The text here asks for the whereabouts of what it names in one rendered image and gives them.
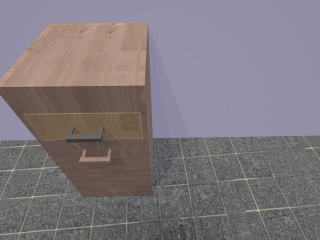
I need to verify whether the handle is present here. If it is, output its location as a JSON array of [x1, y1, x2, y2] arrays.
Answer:
[[79, 156, 111, 164], [65, 126, 104, 143]]

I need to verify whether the drawer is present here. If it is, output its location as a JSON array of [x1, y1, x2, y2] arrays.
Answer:
[[24, 112, 143, 140]]

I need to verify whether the cabinet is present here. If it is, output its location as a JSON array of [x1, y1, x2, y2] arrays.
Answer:
[[0, 23, 153, 197]]

